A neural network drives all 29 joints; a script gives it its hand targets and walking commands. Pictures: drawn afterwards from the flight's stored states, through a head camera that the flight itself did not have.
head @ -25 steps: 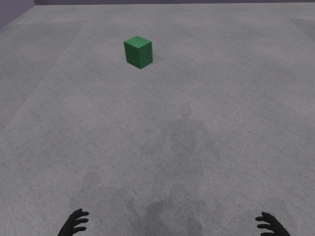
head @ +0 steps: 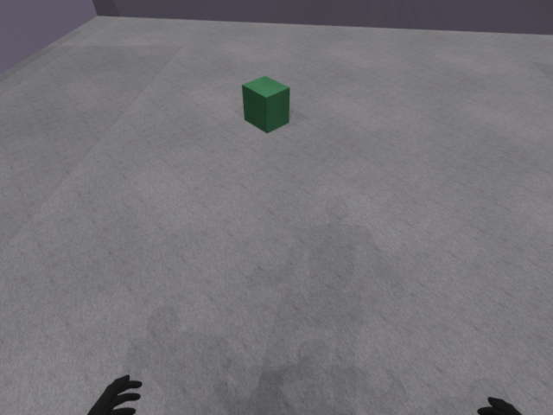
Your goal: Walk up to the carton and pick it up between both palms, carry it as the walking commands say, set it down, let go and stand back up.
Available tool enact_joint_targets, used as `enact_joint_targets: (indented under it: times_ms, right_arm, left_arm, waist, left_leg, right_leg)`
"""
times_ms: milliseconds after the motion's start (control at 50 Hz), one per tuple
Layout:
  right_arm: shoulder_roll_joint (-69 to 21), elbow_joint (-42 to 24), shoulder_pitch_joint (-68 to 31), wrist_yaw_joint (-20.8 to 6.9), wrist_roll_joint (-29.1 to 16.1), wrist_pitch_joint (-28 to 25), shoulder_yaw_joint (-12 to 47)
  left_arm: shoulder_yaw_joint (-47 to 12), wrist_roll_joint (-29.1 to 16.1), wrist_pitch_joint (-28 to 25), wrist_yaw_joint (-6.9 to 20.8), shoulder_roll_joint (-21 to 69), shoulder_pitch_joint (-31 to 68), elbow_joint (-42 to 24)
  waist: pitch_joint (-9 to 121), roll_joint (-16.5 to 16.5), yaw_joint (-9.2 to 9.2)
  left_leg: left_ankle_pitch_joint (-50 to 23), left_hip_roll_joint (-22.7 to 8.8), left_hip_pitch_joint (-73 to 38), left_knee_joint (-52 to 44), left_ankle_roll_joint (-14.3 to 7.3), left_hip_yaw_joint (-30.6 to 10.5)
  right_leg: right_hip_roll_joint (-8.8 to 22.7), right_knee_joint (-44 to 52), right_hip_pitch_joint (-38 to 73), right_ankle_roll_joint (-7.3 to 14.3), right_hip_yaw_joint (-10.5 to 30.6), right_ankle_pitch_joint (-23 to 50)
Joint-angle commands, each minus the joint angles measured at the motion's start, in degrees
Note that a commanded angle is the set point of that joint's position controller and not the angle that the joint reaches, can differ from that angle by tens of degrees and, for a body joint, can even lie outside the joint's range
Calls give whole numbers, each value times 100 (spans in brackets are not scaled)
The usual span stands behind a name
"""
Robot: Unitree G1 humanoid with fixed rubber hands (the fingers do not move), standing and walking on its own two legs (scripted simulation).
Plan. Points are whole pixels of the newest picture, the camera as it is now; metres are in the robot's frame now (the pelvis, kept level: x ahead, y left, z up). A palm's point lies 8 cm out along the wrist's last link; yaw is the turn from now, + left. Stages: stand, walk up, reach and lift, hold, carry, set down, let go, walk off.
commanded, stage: walk up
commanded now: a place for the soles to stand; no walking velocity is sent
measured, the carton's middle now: (266, 104) +2.14 +0.04 -0.63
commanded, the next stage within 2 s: none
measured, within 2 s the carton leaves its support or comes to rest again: neither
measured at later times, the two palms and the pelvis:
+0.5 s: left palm (79, 298) +0.35 +0.37 -0.06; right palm (499, 352) +0.22 -0.30 -0.02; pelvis +0.18 +0.05 +0.01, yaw +5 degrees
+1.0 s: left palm (103, 237) +0.52 +0.40 -0.09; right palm (410, 209) +0.54 -0.28 -0.04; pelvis +0.43 +0.06 -0.01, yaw +12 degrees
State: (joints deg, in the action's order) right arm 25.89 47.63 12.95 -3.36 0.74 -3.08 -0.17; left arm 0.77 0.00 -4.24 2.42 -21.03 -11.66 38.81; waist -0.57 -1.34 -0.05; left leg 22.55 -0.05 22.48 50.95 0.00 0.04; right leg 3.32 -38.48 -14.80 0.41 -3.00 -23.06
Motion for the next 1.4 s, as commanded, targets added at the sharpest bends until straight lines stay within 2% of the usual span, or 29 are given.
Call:
enact_joint_targets:
  times_ms: [0, 60, 80, 100, 120, 140, 160, 200, 280, 500, 560, 580, 600, 620, 680, 780, 840, 860, 880, 900, 940, 1060, 1120, 1200, 1220, 1240, 1260, 1300, 1380]
  right_arm:
    - [1184, -605, -397, -322, -28, -235, -711]
    - [1261, -419, 606, -313, -95, -231, -743]
    - [1395, 37, 1442, -252, -72, -265, -801]
    - [1797, 280, 2371, -126, 6, -312, -919]
    - [2295, 305, 2628, 75, 76, -357, -1030]
    - [2437, -28, 1798, 169, -116, -411, -965]
    - [2367, -252, 1202, 200, -129, -469, -904]
    - [2098, -360, 769, 276, -157, -563, -715]
    - [1622, -223, 1159, 265, -147, -664, -651]
    - [1595, -142, 1466, 330, -166, -515, -672]
    - [1666, -235, 1287, 335, -211, -501, -699]
    - [1381, -404, 675, 339, -238, -495, -554]
    - [845, -496, 1017, 303, -352, -540, -350]
    - [1144, -506, 789, 368, -207, -554, -366]
    - [1410, -189, 1102, 253, -131, -456, -452]
    - [1364, -297, 629, 120, -136, -363, -480]
    - [1251, 51, 1465, 113, -150, -495, -600]
    - [1343, 364, 1971, 197, -51, -518, -705]
    - [2098, 530, 2655, 301, -23, -544, -923]
    - [2449, 138, 2241, 416, 24, -550, -944]
    - [2288, -239, 1547, 509, -195, -560, -766]
    - [1799, -139, 1731, 519, -182, -629, -655]
    - [1899, -60, 1517, 557, -129, -543, -740]
    - [1852, -332, 952, 529, -141, -580, -705]
    - [1611, -402, 670, 495, -269, -585, -573]
    - [1163, -525, 589, 482, -363, -616, -414]
    - [892, -478, 984, 516, -302, -627, -317]
    - [1574, -190, 947, 548, -250, -544, -504]
    - [1313, -253, 552, 408, -185, -448, -451]
  left_arm:
    - [1026, 294, -131, 125, -2130, 197, -176]
    - [1070, 363, -5, 225, -2412, 1170, -271]
    - [1007, 375, 56, 251, -2187, 1408, -291]
    - [855, 348, 71, 301, -1537, 1241, -390]
    - [590, 312, 34, 269, -854, 1362, -561]
    - [628, 311, 4, 243, -1400, 1336, -640]
    - [658, 281, 19, 245, -1734, 1190, -436]
    - [662, 170, 32, 299, -1863, 1395, -325]
    - [731, 95, 137, 381, -1702, 1209, -82]
    - [513, 212, 54, 503, -1275, 2589, -321]
    - [538, 216, 2, 441, -1254, 1973, -185]
    - [785, 237, -75, 372, -1689, 760, 6]
    - [993, 347, -127, 265, -2375, -159, 294]
    - [1097, 221, -106, 170, -2726, -196, 278]
    - [872, 149, -49, 99, -2021, 756, 24]
    - [832, 152, 27, 269, -2167, 900, -150]
    - [759, 175, 136, 318, -2051, 1329, -253]
    - [696, 188, 187, 326, -1713, 1351, -296]
    - [606, 217, 202, 300, -1350, 1538, -544]
    - [561, 154, 204, 290, -1052, 1424, -718]
    - [737, 302, 232, 296, -2010, 1636, -569]
    - [615, 142, 272, 309, -1512, 1747, -459]
    - [541, 189, 240, 356, -1405, 2192, -658]
    - [657, 246, 36, 397, -1395, 1490, -238]
    - [763, 263, -40, 377, -1674, 591, 26]
    - [967, 417, -70, 256, -2290, -642, 403]
    - [1037, 322, -5, 177, -2637, -692, 308]
    - [943, 209, 16, 129, -2283, 211, 183]
    - [737, 180, 46, 173, -1836, 406, 2]
  waist:
    - [-424, -1291, -441]
    - [-239, -2124, 246]
    - [156, -1007, 660]
    - [522, 1036, 1213]
    - [335, 2544, 1247]
    - [131, 1768, 781]
    - [-238, 598, 423]
    - [-898, -504, 51]
    - [-269, 698, 230]
    - [-162, 441, 682]
    - [577, 403, 279]
    - [1099, 2, -532]
    - [2208, -1578, -860]
    - [2077, -1502, -936]
    - [946, -391, -399]
    - [-341, -1343, -230]
    - [140, -736, 362]
    - [380, -111, 661]
    - [333, 1593, 1060]
    - [266, 2622, 812]
    - [-490, 189, 354]
    - [276, 391, 461]
    - [-96, 1045, 482]
    - [140, 898, 54]
    - [811, 137, -499]
    - [1806, -1253, -1071]
    - [1531, -1750, -994]
    - [1099, -489, -551]
    - [-305, -778, -367]
  left_leg:
    - [492, -410, 1583, -263, -13, 557]
    - [174, -359, -411, -1080, 110, 744]
    - [-70, -105, -1852, -1549, 131, 851]
    - [549, 181, -3407, -2247, -162, -144]
    - [2954, -1137, -3752, -3492, -660, -3591]
    - [3785, -1626, -2926, -4604, -689, -5021]
    - [3424, -1838, -2355, -4557, -730, -5038]
    - [1793, -1775, -1592, -4069, -839, -4105]
    - [-204, -1021, -1927, -3673, -838, -2600]
    - [-2821, -934, -2573, -3275, -860, -1866]
    - [-3754, -905, -1780, -2206, -651, -1457]
    - [-3486, -777, -490, -893, -498, -1196]
    - [-2054, -194, 794, 1060, -245, -329]
    - [145, 414, 2023, 2125, -51, 428]
    - [-434, -352, 1906, 2223, -273, -135]
    - [349, -693, 1059, -293, -59, 123]
    - [-628, -187, -834, -1813, 1, 797]
    - [-589, 88, -1829, -1826, 32, 761]
    - [586, -508, -2498, -2751, -350, -857]
    - [2001, -1628, -3012, -3820, -984, -4134]
    - [1334, -2131, -2122, -3636, -1411, -4699]
    - [-3669, -1086, -2648, -2473, -800, -2384]
    - [-2686, -1279, -2769, -2533, -1330, -2377]
    - [-2464, -1327, -969, -1977, -1178, -1853]
    - [-2727, -786, -319, -797, -800, -872]
    - [-2584, -390, 1036, 1032, -438, -494]
    - [403, 381, 2359, 2116, -270, 199]
    - [-44, -224, 2511, 2553, -427, -425]
    - [-166, -570, 1990, 963, -120, 64]
  right_leg:
    - [1733, 2800, 843, 1181, 1253, -2148]
    - [1355, 2257, -244, 878, 349, -2291]
    - [1037, 1065, -832, 723, -85, -1968]
    - [182, -1788, -2401, 610, -722, -1410]
    - [-129, -3634, -4137, 252, 11, -1093]
    - [-277, -3675, -4164, 251, 889, -429]
    - [58, -3586, -4167, 299, 1114, -35]
    - [287, -3039, -3536, 66, 1245, 350]
    - [206, -2180, -2936, -19, 834, 880]
    - [-380, 285, -2759, 23, 90, 867]
    - [-357, 1159, -601, 226, 240, 1639]
    - [170, 1327, 1541, 553, 1224, 1739]
    - [1518, 1631, 3380, 935, 2382, 318]
    - [2381, 1959, 3897, 1542, 3504, -470]
    - [1815, 2242, 2108, 1173, 2399, -1641]
    - [1751, 2502, 362, 1270, 1130, -1389]
    - [1316, 1773, -324, 980, 400, -1282]
    - [900, 451, -874, 812, -41, -1447]
    - [291, -1651, -2129, 532, -516, -1380]
    - [-392, -2526, -3692, 287, 172, -956]
    - [156, -2512, -3721, 77, 1024, -527]
    - [-24, -1819, -3068, -35, 617, -37]
    - [-17, -1085, -3559, 15, 519, -627]
    - [-3, 235, -1227, 226, 449, 966]
    - [-21, 1058, 758, 565, 627, 1451]
    - [819, 1000, 2752, 943, 1594, 545]
    - [2161, 2072, 3306, 1154, 3557, -856]
    - [1897, 1885, 2727, 851, 2898, -479]
    - [1376, 2042, 1021, 1138, 1243, 336]
